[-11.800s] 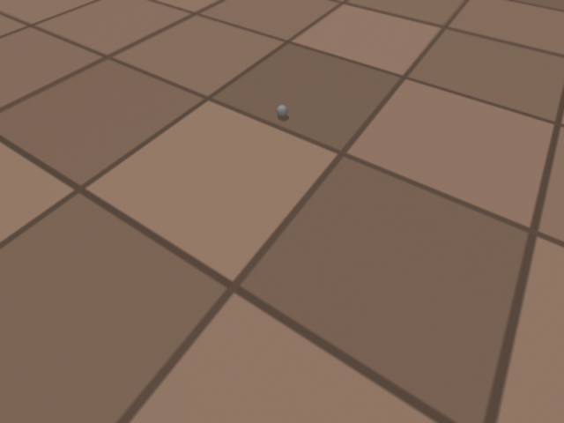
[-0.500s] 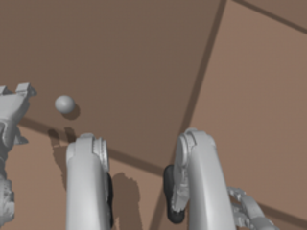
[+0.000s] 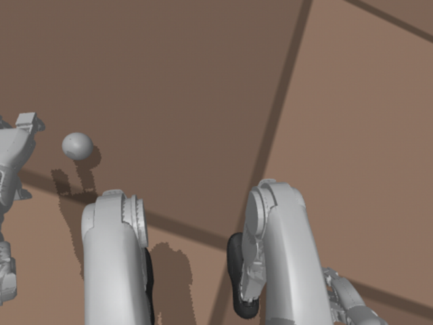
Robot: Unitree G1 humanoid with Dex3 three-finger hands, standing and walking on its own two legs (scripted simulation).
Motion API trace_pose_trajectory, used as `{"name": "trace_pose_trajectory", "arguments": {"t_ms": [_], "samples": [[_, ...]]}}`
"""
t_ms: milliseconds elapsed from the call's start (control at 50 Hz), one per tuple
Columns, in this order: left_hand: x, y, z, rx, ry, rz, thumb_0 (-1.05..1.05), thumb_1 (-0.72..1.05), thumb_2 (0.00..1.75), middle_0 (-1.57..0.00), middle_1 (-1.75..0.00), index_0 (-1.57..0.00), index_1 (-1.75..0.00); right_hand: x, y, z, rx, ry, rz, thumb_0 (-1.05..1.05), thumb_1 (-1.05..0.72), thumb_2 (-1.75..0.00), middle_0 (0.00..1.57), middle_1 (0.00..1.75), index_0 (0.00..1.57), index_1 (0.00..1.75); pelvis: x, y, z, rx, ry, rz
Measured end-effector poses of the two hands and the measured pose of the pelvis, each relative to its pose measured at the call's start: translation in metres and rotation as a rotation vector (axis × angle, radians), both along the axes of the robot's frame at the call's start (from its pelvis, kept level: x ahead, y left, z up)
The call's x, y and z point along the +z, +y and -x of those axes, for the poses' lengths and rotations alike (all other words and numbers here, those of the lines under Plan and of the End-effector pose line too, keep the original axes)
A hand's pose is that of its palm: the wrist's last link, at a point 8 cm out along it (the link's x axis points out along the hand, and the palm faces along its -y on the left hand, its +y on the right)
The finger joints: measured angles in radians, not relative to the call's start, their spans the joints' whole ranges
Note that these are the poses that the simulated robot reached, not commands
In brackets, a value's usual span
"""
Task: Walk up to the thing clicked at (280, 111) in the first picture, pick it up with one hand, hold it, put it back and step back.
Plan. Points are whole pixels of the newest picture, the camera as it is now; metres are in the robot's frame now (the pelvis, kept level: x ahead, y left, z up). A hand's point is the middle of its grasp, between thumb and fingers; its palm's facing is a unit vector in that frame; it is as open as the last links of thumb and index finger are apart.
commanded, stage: rise first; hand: left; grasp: from above
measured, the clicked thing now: (77, 146) +0.45 +0.29 -0.29
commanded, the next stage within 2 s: approach in 0.32 s
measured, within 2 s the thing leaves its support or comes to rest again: neither
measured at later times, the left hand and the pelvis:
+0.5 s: hand (26, 162) +0.39 +0.34 -0.18, palm faces -0.47 -0.09 -0.88, open 14.1 cm; pelvis +0.00 +0.00 -0.01, yaw +0 degrees
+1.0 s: hand (71, 127) +0.47 +0.28 -0.20, palm faces -0.44 -0.07 -0.90, open 13.8 cm; pelvis +0.00 +0.00 -0.01, yaw -3 degrees
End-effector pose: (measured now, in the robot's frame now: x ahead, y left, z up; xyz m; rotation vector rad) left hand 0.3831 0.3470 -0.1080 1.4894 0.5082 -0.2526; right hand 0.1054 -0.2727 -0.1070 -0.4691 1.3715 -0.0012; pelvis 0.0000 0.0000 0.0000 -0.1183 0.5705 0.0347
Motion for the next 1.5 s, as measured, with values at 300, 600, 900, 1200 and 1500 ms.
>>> {"name": "trace_pose_trajectory", "arguments": {"t_ms": [300, 600, 900, 1200, 1500], "samples": [[-0.01, -0.002, -0.007, 0.014, 0.007, 0.001, 0.0, -0.51, 1.0, -0.09, -1.04, -0.09, -1.03, -0.005, -0.004, 0.007, 0.007, 0.03, 0.002, 0.0, -0.9, -0.9, 0.2, 0.3, 0.2, 0.3, -0.006, -0.002, -0.003, -0.001, 0.005, -0.002], [-0.02, -0.01, -0.022, -0.029, 0.007, 0.001, 0.0, -0.52, 1.0, -0.08, -1.03, -0.09, -1.02, -0.008, -0.005, 0.007, 0.03, 0.051, 0.016, 0.0, -0.9, -0.89, 0.2, 0.3, 0.2, 0.3, -0.012, -0.001, -0.004, -0.005, 0.008, 0.003], [-0.03, -0.074, -0.094, -0.043, -0.061, -0.013, 0.0, -0.48, 0.97, -0.07, -1.08, -0.1, -1.04, 0.005, -0.005, 0.05, -0.036, 0.074, 0.023, 0.0, -0.9, -0.89, 0.2, 0.3, 0.2, 0.3, -0.014, 0.0, -0.006, -0.024, 0.02, 0.016], [-0.03, -0.028, -0.035, 0.011, 0.097, -0.013, 0.0, -0.49, 0.94, -0.07, -1.09, -0.11, -1.05, -0.005, 0.004, 0.065, -0.054, 0.138, -0.048, 0.0, -0.9, -0.89, 0.2, 0.3, 0.2, 0.3, -0.01, -0.002, -0.001, -0.016, -0.003, 0.007], [-0.066, -0.047, -0.041, -0.083, -0.008, 0.047, 0.0, -0.51, 0.98, -0.08, -1.02, -0.09, -1.01, 0.008, -0.007, 0.014, 0.123, 0.012, 0.064, 0.0, -0.9, -0.89, 0.2, 0.3, 0.2, 0.3, -0.027, 0.002, -0.001, -0.024, -0.049, 0.036]]}}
